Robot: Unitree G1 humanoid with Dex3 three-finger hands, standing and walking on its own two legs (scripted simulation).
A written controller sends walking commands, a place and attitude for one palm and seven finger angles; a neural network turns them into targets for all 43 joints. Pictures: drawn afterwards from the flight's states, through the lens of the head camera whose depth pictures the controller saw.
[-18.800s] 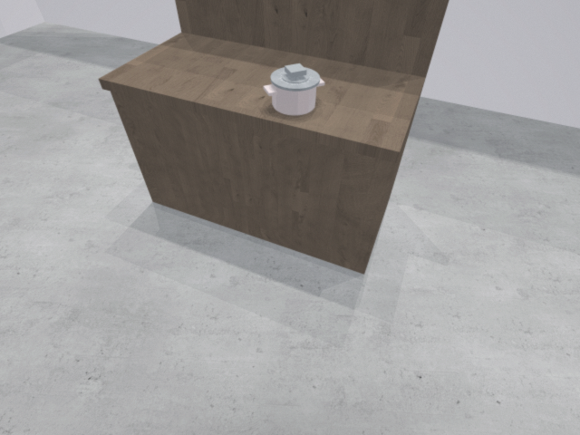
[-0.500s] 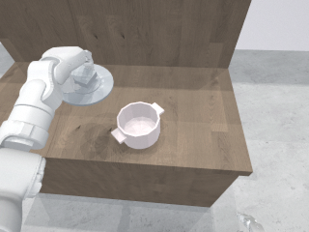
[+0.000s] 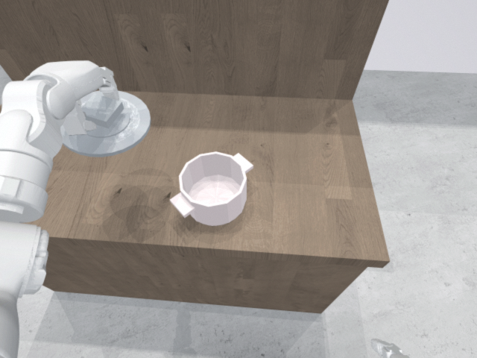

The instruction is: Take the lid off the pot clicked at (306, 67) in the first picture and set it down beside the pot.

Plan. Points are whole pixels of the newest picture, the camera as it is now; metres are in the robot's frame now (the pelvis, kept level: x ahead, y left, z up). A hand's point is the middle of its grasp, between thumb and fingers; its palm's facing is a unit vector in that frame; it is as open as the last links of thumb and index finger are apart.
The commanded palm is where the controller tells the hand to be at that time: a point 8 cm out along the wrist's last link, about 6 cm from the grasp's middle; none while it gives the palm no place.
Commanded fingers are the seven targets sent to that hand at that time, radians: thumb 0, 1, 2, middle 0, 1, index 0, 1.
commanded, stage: move the lid sideways beside the pot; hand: left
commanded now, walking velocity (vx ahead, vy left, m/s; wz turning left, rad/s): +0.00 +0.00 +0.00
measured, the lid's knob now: (101, 110) +0.49 +0.24 +0.14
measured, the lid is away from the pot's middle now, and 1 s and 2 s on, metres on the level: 0.18 0.22 0.22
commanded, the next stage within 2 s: lower the lid onto the table in 0.40 s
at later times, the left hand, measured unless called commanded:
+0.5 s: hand (56, 117) +0.45 +0.29 +0.16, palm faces -0.35 -0.03 -0.94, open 8.7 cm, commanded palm +0.46 +0.28 +0.23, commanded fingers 0.00 0.54 1.12 -1.02 -1.12 -0.69 -0.98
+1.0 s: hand (71, 129) +0.46 +0.29 +0.13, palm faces -0.38 -0.02 -0.92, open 8.7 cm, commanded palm +0.46 +0.29 +0.19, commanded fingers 0.00 0.54 1.12 -1.02 -1.12 -0.69 -0.98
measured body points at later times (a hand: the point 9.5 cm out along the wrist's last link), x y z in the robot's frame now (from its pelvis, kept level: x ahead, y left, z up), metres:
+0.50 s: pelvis +0.01 +0.00 +0.00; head +0.07 +0.00 +0.45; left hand +0.47 +0.29 +0.21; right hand +0.10 -0.27 -0.13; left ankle -0.02 +0.07 -0.74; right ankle +0.00 -0.14 -0.74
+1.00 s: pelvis +0.01 +0.01 +0.00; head +0.08 +0.00 +0.44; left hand +0.48 +0.29 +0.18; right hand +0.09 -0.26 -0.13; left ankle -0.02 +0.07 -0.74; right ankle +0.00 -0.14 -0.74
